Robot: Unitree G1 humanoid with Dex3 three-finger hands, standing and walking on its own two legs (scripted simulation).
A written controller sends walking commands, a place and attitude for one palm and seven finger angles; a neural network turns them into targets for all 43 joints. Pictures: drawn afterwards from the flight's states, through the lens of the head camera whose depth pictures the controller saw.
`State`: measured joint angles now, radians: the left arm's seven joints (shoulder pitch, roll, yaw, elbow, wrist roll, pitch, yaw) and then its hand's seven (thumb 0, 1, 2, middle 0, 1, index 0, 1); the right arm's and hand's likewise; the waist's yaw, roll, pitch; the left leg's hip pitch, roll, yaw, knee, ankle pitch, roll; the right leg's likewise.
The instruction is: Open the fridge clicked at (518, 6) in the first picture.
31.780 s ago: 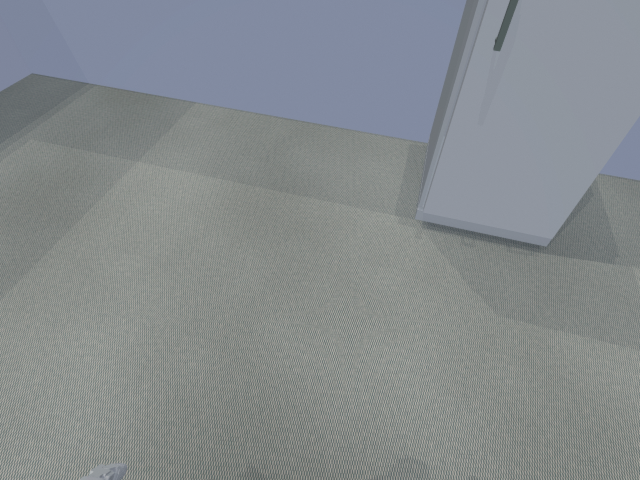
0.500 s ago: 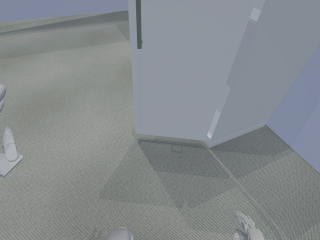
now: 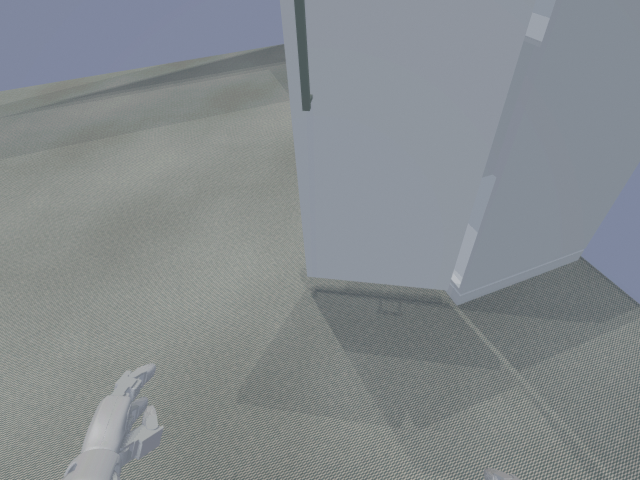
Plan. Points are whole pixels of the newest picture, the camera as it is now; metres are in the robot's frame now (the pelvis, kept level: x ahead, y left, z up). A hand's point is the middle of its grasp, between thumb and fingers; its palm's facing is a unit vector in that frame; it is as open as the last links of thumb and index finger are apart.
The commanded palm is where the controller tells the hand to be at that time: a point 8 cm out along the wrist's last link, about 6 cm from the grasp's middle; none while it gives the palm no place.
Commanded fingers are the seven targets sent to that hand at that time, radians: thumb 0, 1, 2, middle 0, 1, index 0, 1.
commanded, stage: let the arm hang, fingers relaxed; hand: left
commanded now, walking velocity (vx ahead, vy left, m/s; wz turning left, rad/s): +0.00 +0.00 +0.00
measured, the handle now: (304, 47) +0.94 +0.07 +0.18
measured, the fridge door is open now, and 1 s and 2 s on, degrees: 60 60 60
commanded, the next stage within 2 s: look to check the result in 0.94 s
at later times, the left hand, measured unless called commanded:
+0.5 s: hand out of the picture +0.04 +0.24 -0.15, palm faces -0.08 -0.96 -0.25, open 7.3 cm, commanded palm none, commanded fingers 0.00 0.90 0.90 -0.20 -0.30 -0.20 -0.30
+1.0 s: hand out of the picture +0.10 +0.23 -0.15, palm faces -0.11 -0.97 -0.21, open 7.3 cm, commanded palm none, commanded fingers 0.00 0.90 0.90 -0.20 -0.30 -0.20 -0.30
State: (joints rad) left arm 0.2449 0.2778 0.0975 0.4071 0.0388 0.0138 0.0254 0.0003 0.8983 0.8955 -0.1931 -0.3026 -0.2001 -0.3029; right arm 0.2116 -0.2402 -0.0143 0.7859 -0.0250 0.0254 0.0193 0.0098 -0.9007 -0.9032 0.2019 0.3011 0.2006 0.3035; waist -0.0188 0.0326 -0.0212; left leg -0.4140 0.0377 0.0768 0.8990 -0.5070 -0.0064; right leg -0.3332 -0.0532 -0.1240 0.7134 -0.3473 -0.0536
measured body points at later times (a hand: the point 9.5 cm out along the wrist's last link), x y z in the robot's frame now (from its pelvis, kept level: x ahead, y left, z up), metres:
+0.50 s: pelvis +0.02 +0.03 +0.03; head +0.05 +0.04 +0.47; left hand +0.04 +0.29 -0.13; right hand +0.00 -0.20 -0.13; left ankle +0.04 +0.13 -0.72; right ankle +0.03 -0.09 -0.72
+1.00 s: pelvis +0.05 +0.05 +0.03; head +0.07 +0.06 +0.48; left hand +0.10 +0.28 -0.13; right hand +0.04 -0.18 -0.13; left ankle +0.04 +0.13 -0.72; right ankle +0.03 -0.09 -0.72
